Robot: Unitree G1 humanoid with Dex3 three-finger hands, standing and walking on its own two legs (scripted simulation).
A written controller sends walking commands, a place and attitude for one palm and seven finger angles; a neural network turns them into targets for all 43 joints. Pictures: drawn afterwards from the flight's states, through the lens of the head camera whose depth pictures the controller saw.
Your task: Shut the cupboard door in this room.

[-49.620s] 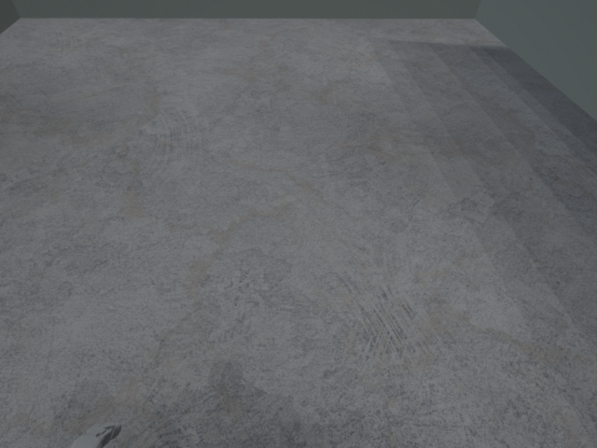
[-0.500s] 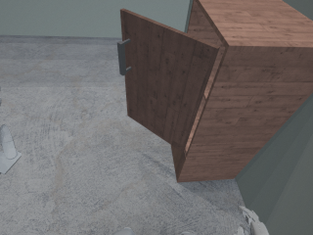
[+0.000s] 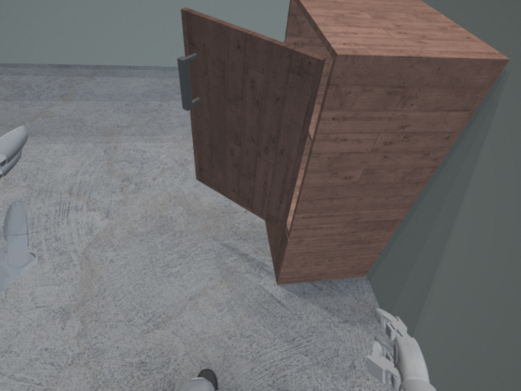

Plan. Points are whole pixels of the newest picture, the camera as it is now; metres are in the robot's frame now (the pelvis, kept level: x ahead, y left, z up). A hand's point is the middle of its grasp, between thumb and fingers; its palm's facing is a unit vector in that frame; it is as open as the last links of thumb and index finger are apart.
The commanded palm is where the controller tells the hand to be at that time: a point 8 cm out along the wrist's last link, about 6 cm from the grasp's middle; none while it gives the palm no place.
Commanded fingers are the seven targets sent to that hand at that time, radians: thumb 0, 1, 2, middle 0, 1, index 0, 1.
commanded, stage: stop stepping back and stand still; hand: left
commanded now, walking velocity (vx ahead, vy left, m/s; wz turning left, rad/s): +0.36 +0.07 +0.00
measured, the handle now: (190, 82) +0.87 +0.21 +0.03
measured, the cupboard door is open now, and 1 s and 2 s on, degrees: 47 47 47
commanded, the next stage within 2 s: let the arm hang, fingers relaxed in 1.12 s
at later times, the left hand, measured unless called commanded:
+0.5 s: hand out of the picture +0.16 +0.30 +0.22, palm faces +0.25 -0.81 -0.53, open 7.4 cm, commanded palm +0.12 +0.35 +0.20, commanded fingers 0.00 0.90 0.90 -0.20 -0.30 -0.20 -0.30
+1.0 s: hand out of the picture +0.20 +0.35 +0.22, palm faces +0.38 -0.76 -0.52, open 7.4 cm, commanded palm +0.12 +0.39 +0.20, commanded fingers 0.00 0.90 0.90 -0.20 -0.30 -0.20 -0.30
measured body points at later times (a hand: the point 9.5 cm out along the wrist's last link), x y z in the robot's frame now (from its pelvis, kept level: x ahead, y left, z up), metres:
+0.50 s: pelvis -0.04 +0.06 +0.03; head -0.04 +0.10 +0.48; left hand +0.14 +0.34 +0.25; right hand +0.09 -0.14 -0.05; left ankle +0.07 +0.13 -0.72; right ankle -0.11 -0.02 -0.69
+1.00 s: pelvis -0.04 +0.10 +0.01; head -0.01 +0.11 +0.46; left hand +0.17 +0.39 +0.24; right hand +0.12 -0.14 -0.06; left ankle +0.03 +0.22 -0.72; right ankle -0.09 +0.00 -0.72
